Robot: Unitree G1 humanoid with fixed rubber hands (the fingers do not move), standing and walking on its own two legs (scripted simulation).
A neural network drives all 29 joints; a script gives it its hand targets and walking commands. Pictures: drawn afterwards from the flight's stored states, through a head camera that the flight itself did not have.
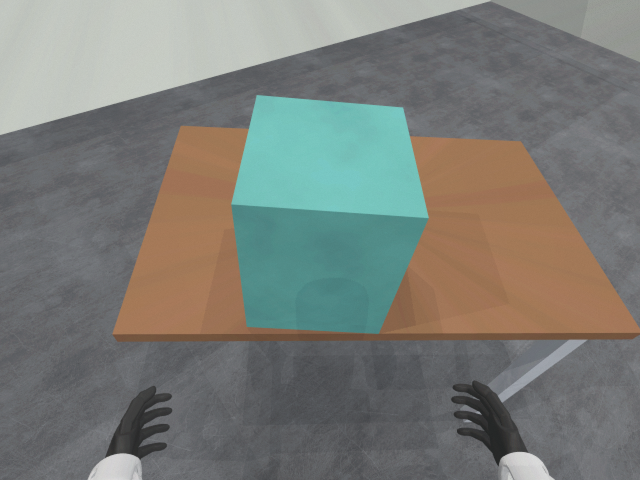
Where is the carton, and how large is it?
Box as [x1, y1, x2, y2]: [231, 95, 428, 333]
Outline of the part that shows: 257,95 231,203 247,326 378,333 428,218 402,107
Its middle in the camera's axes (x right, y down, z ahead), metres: +0.00 -0.02 +0.60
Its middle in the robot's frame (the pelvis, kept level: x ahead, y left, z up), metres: +0.46 +0.01 +0.03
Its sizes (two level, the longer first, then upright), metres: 0.228 0.218 0.281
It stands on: a table, 0.66 m high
